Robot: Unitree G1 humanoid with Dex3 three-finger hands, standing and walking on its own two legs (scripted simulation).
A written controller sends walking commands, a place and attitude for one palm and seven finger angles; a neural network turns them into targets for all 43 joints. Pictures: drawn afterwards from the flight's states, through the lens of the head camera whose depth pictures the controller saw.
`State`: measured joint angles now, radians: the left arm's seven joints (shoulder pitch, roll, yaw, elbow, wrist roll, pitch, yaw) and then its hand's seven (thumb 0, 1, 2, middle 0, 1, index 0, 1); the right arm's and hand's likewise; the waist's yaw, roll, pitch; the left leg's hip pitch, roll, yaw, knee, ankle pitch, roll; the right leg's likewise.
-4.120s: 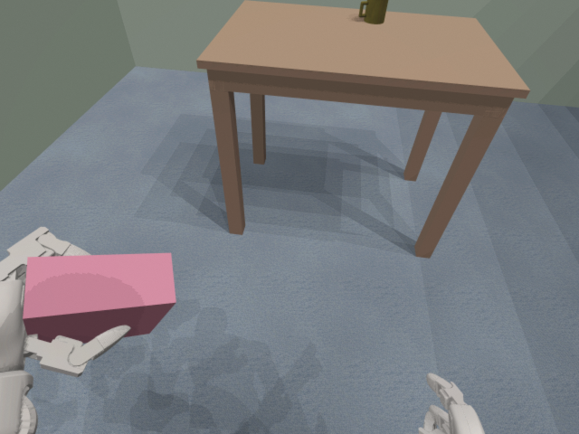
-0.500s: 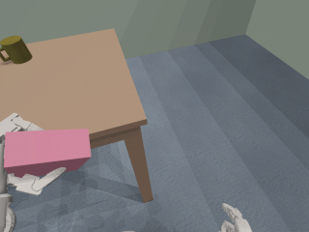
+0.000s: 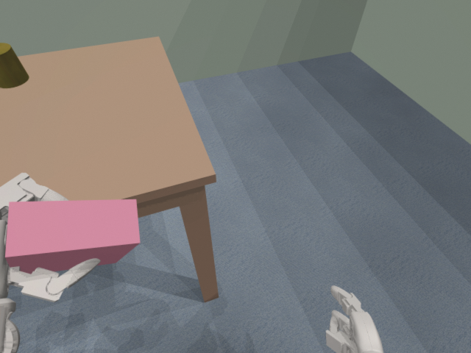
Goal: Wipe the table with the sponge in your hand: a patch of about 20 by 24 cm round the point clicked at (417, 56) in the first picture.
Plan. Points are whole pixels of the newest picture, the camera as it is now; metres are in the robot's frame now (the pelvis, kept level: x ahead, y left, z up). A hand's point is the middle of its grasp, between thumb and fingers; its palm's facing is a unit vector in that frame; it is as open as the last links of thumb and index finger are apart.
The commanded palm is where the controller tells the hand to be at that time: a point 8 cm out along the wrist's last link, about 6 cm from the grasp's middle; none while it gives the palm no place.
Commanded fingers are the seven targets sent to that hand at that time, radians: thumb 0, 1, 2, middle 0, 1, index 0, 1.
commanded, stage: come to a stop and stand still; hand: left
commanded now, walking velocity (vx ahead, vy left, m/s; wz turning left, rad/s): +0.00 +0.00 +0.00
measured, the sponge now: (91, 237) +0.22 +0.20 +0.15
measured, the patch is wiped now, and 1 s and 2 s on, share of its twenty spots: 0.00 0.00 0.00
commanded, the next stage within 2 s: look again from close up in 0.64 s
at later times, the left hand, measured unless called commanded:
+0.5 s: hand (52, 292) +0.15 +0.21 +0.16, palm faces +0.39 -0.82 -0.41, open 9.7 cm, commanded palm +0.11 +0.26 +0.18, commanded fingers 0.00 0.10 1.30 -1.20 -1.60 -1.20 -1.60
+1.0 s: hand (25, 265) +0.18 +0.26 +0.16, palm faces +0.31 -0.88 -0.36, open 9.7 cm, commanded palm +0.12 +0.30 +0.18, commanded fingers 0.00 0.10 1.30 -1.20 -1.60 -1.20 -1.60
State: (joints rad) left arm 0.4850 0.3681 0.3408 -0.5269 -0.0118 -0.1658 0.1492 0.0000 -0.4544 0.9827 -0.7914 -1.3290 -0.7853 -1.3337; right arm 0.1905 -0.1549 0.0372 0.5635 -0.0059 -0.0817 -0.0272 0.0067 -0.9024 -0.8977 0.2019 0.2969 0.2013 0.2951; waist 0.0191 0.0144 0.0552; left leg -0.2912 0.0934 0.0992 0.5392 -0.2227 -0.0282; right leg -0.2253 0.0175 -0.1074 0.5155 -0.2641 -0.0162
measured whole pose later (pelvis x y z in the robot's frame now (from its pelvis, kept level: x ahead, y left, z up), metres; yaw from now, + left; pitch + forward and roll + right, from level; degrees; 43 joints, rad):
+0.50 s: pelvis -0.06 -0.02 +0.00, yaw +0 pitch -2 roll +0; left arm 0.48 0.34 0.30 -0.46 0.00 -0.17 0.15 0.00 -0.46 0.98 -0.79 -1.33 -0.78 -1.34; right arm 0.24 -0.22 0.01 0.61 -0.01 -0.07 -0.06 0.01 -0.90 -0.90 0.20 0.30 0.20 0.29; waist 0.01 0.01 0.01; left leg -0.28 0.04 0.04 0.54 -0.28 -0.01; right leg -0.29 0.04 -0.12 0.49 -0.18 -0.09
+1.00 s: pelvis -0.05 +0.03 +0.01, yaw -4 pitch -2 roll -1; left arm 0.38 0.36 0.32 -0.36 -0.02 -0.24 0.08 0.00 -0.45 0.99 -0.79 -1.33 -0.78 -1.34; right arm 0.26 -0.21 0.03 0.60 0.01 -0.14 -0.01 0.01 -0.90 -0.90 0.20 0.30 0.20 0.29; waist 0.03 -0.02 0.02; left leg -0.22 -0.03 0.05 0.46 -0.21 0.05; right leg -0.26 0.03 -0.03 0.45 -0.22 -0.02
